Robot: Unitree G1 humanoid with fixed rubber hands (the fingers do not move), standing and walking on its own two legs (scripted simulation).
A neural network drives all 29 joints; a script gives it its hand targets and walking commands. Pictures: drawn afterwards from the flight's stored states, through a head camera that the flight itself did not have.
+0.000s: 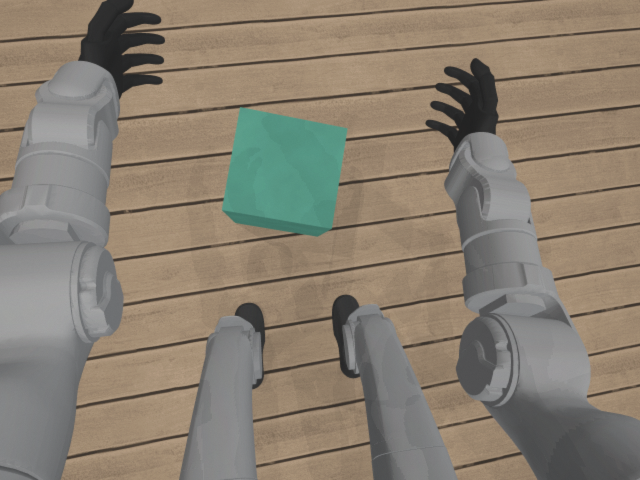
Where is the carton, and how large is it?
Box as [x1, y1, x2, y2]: [222, 107, 347, 236]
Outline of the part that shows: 240,107 222,210 235,222 316,236 330,229 332,224 347,128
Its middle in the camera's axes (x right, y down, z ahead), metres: -0.07 -0.13 +0.87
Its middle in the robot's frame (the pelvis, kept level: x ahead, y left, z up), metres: +0.51 -0.01 -0.52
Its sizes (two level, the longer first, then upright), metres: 0.210 0.200 0.250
